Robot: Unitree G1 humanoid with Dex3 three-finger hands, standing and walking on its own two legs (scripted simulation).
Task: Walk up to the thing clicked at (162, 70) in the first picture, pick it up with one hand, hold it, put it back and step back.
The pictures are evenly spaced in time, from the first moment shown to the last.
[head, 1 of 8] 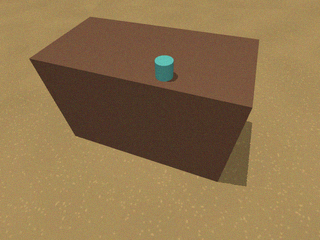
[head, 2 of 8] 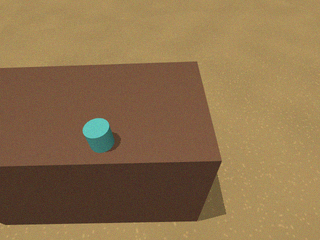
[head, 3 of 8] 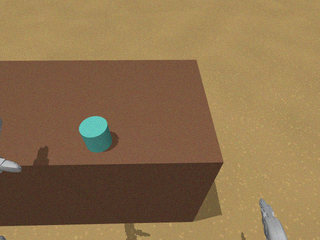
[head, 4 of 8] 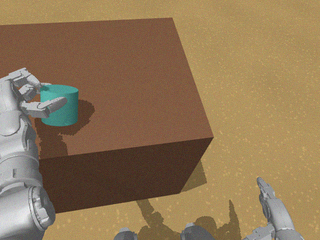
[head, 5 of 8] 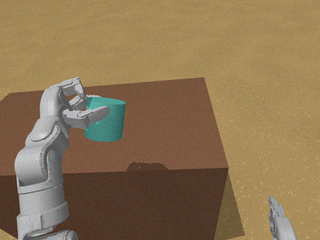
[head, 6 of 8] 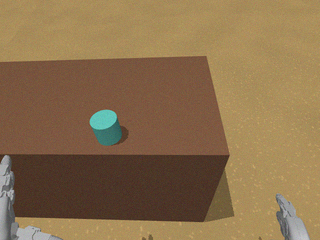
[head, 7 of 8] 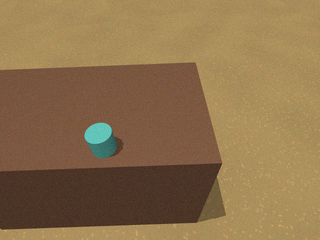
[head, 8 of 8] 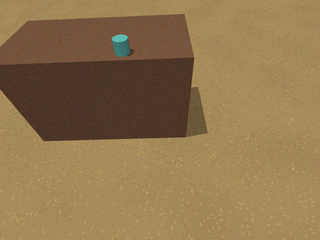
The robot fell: no
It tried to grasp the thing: yes
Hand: left
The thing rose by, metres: 0.23
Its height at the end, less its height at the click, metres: +0.00
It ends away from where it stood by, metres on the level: 0.02
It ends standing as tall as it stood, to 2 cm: yes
